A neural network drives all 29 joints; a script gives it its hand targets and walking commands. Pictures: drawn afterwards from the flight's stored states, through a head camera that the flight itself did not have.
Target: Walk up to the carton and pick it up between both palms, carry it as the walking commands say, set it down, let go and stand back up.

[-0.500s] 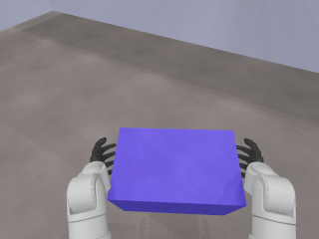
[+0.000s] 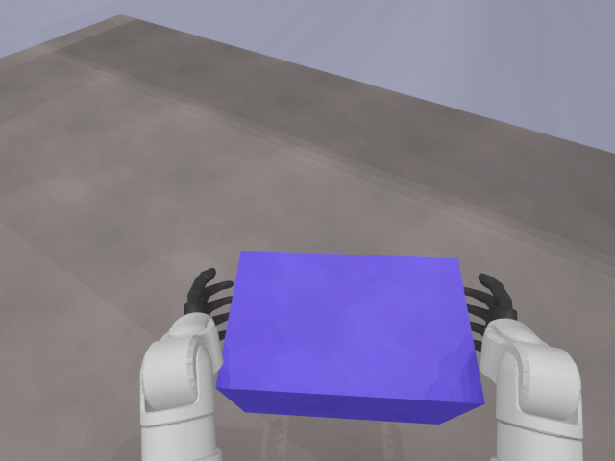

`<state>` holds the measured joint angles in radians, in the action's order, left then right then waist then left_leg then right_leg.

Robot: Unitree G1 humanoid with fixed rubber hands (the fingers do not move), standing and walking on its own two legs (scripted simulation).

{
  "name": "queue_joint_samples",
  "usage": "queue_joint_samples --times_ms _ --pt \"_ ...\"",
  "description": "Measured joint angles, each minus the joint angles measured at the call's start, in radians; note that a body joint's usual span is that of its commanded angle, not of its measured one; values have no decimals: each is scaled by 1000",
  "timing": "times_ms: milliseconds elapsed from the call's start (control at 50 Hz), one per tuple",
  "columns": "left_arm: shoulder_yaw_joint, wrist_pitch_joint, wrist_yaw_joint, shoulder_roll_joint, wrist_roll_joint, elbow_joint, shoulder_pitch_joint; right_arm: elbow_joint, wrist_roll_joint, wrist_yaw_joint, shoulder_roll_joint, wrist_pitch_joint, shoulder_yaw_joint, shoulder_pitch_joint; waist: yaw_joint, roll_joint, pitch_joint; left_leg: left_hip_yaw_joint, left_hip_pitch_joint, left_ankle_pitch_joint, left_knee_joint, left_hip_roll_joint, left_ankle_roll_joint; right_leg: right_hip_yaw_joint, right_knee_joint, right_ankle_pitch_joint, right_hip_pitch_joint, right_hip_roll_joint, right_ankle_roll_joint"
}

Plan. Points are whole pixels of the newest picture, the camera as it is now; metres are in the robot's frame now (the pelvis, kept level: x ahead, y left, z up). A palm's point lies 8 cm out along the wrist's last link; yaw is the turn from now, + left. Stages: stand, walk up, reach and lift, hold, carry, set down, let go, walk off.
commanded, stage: carry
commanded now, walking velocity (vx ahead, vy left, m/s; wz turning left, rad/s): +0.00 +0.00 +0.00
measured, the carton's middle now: (343, 340) +0.28 -0.01 -0.01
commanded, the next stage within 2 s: none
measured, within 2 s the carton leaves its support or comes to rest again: neither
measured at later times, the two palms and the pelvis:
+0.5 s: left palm (196, 256) +0.36 +0.20 +0.07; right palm (457, 263) +0.36 -0.16 +0.07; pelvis +0.09 +0.02 +0.00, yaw -1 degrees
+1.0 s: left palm (203, 211) +0.46 +0.21 +0.06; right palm (430, 207) +0.47 -0.14 +0.07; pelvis +0.20 +0.03 +0.00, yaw +1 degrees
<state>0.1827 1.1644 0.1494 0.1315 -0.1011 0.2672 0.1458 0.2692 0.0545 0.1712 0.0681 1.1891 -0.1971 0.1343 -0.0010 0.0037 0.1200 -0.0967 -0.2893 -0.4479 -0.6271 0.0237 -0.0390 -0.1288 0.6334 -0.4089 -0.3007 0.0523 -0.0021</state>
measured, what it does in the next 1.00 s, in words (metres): walks ahead: right foot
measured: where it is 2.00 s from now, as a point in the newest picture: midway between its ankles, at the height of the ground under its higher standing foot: (315, 433)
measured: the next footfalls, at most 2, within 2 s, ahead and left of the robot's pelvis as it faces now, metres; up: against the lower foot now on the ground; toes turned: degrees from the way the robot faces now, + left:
right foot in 0.52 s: +0.10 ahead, -0.10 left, +0.00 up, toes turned -5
right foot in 1.16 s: +0.26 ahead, -0.08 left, +0.00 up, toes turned -5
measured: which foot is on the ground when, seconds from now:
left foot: down 0.00-1.00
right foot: down 0.00-0.34, up 0.36-0.50, down 0.52-1.00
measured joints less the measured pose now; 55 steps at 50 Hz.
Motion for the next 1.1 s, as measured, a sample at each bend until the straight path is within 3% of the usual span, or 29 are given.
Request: queue_joint_samples --times_ms 60,100,160,200,240,280,300,340,380,420,480,520,580,620,640,680,700,780,840,900,940,960,1020,1100 --pt "25 2 9 -5 17 18 -6 -20 6 7 19 -3 3 30 -7 -4 -4 -14 22 5 32 9 -48 18 46 -15 -20 7 -10" --pt "37 -3 7 -13 26 26 0 -22 16 4 28 -14 7 43 -4 13 -11 -24 34 -6 31 1 -53 31 97 -52 -42 -6 2" --pt "46 -6 -4 -16 30 22 20 -3 33 -1 36 -19 10 39 0 24 -12 -29 44 -24 13 8 -54 33 44 20 -41 -12 23" --pt "46 -14 -5 -3 27 6 26 10 34 -3 27 -16 6 27 2 43 -2 -22 22 -25 -50 3 -42 22 5 5 -10 -13 6" --pt "30 -19 2 5 24 -5 24 16 25 -6 12 -13 1 12 8 46 3 -20 -23 27 -143 -4 3 16 -6 10 2 -10 7" --pt "6 -9 11 3 22 2 17 23 10 -6 2 -7 -5 -1 6 26 3 -11 -27 41 -92 2 40 10 -7 25 15 3 18" --pt "0 -4 10 2 16 7 14 23 5 -6 -1 -3 -5 -1 2 17 1 -13 -10 36 -17 0 38 7 -3 33 21 7 16" --pt "8 1 3 0 7 13 7 7 4 -2 3 3 -2 16 -7 0 5 -22 42 43 86 11 -13 14 32 51 10 15 6" --pt "27 -2 5 -4 14 23 10 -9 5 7 13 0 0 48 -15 8 -2 -25 56 32 101 5 -53 27 125 -33 -32 5 2" --pt "39 -8 2 -13 21 28 17 -19 13 5 25 -14 3 63 -10 18 -12 -36 66 16 91 -6 -55 43 181 -76 -71 -16 13" --pt "48 -7 -2 -16 27 25 36 -4 26 2 35 -21 1 58 -6 17 -22 -41 79 -6 68 0 -51 47 106 -5 -91 -29 31" --pt "49 -9 -5 -9 26 17 42 10 28 1 34 -20 -3 46 -6 18 -23 -37 71 -27 11 7 -44 39 19 93 -71 -28 38" --pt "26 -18 5 8 21 -3 33 18 14 -2 13 -14 -13 18 1 34 -13 -11 -12 38 -164 -7 21 20 10 28 -39 -26 21" --pt "6 -11 9 4 13 -4 24 13 3 -4 4 -13 -14 7 3 14 -13 13 -29 -18 -129 0 44 17 4 4 -19 -16 16" --pt "5 -8 4 3 6 -3 20 7 0 -2 1 -10 -10 9 0 8 -17 12 -15 -6 -45 -6 37 16 2 1 -8 -14 12" --pt "19 -8 -2 0 2 -5 9 -16 4 3 9 -10 -3 21 -5 -12 -16 -6 24 10 34 4 -45 25 11 3 -3 -4 0" --pt "25 -6 5 -2 11 2 7 -22 3 9 15 -9 -2 31 -8 -15 -18 -9 32 16 46 6 -54 29 32 13 -14 -1 -1" --pt "45 -10 6 -17 32 30 15 -18 18 4 31 -23 7 58 -2 16 -35 -26 57 -14 41 -12 -38 44 130 -60 -67 -23 24" --pt "52 -11 -6 -15 31 19 37 5 33 0 34 -24 8 49 1 23 -30 -28 55 -34 -13 -4 -36 40 31 56 -48 -22 38" --pt "35 -17 6 7 27 1 39 22 24 -7 15 -19 -6 21 10 33 -14 -7 -25 36 -175 -14 21 24 11 1 -13 -19 17" --pt "10 -12 10 6 18 3 32 23 13 -13 5 -17 -13 10 10 8 -13 13 -46 -31 -142 -3 43 18 -1 -25 12 -5 10" --pt "6 -10 6 4 11 5 27 20 9 -11 1 -13 -11 14 5 1 -17 14 -36 16 -51 -9 42 15 -3 -30 26 -4 7" --pt "27 -9 6 -2 12 5 11 -23 13 -2 14 -12 -3 41 -7 -26 -18 -13 16 26 39 0 -16 34 62 -10 11 11 -8" --pt "48 -7 6 -21 33 25 21 -25 20 4 30 -22 10 64 -7 7 -37 -32 48 2 41 -20 -29 60 182 -105 -68 -19 23"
